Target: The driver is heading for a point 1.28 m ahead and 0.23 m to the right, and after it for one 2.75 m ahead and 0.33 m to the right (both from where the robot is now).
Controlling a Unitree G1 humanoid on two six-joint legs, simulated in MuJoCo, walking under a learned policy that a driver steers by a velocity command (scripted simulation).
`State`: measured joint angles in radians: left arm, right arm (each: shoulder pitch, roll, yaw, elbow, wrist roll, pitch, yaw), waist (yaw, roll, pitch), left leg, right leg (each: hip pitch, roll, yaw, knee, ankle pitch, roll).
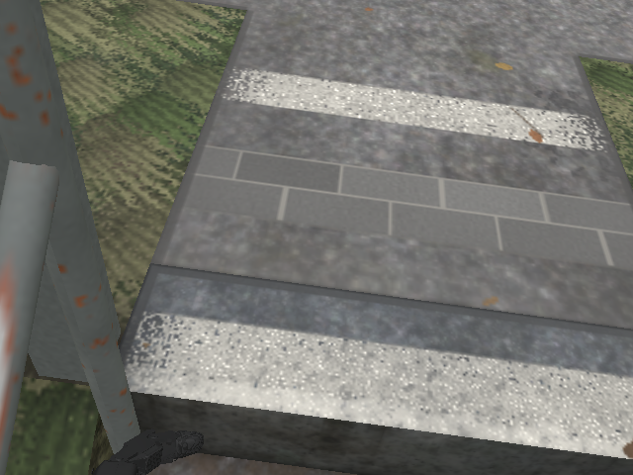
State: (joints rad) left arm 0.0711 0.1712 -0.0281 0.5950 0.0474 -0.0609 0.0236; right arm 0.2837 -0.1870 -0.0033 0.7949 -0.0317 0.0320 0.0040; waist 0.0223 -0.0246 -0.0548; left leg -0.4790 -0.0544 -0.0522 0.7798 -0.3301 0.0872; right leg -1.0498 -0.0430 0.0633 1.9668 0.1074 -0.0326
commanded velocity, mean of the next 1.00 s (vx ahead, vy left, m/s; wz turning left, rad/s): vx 0.22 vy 0.00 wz -0.16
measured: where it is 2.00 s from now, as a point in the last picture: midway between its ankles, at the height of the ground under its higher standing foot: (476, 207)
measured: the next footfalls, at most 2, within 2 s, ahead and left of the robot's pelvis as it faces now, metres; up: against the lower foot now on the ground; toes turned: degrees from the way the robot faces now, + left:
right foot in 0.58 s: +0.28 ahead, -0.29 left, +0.19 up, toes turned -16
left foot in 1.18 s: +0.64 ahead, -0.22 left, +0.38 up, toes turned -4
